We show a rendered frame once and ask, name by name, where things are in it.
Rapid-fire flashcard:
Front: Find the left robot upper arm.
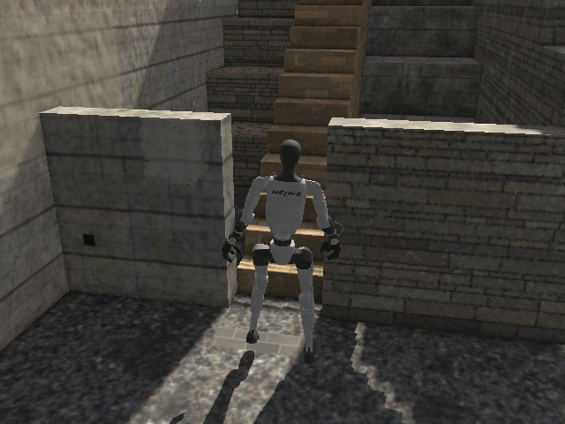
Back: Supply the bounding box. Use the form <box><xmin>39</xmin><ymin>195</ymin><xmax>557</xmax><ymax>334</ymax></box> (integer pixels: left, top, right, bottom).
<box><xmin>239</xmin><ymin>177</ymin><xmax>269</xmax><ymax>223</ymax></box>

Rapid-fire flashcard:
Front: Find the right robot forearm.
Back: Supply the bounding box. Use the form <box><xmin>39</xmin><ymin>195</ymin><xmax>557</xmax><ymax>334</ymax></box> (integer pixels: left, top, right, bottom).
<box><xmin>322</xmin><ymin>215</ymin><xmax>339</xmax><ymax>245</ymax></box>

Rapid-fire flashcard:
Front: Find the right robot upper arm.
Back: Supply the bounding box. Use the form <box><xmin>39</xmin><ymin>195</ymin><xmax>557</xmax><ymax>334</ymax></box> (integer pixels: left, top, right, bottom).
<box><xmin>306</xmin><ymin>179</ymin><xmax>331</xmax><ymax>229</ymax></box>

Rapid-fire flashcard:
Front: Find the left robot hand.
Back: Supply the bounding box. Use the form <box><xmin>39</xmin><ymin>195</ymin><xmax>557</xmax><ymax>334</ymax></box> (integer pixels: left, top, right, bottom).
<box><xmin>222</xmin><ymin>239</ymin><xmax>242</xmax><ymax>262</ymax></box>

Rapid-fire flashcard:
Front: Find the right robot hand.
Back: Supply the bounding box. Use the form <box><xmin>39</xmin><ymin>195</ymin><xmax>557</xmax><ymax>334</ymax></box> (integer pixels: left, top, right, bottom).
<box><xmin>320</xmin><ymin>242</ymin><xmax>341</xmax><ymax>260</ymax></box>

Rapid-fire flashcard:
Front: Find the left robot forearm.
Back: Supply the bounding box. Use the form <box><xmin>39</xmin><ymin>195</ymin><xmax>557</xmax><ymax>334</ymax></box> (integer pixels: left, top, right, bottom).
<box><xmin>227</xmin><ymin>209</ymin><xmax>248</xmax><ymax>245</ymax></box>

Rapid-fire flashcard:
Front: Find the robot torso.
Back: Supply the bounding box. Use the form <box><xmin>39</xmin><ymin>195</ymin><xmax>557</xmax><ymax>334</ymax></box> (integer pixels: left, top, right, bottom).
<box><xmin>266</xmin><ymin>173</ymin><xmax>307</xmax><ymax>265</ymax></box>

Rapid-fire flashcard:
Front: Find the robot right shin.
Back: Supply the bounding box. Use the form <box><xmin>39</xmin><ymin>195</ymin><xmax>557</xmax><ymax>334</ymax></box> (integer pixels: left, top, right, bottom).
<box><xmin>301</xmin><ymin>293</ymin><xmax>314</xmax><ymax>352</ymax></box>

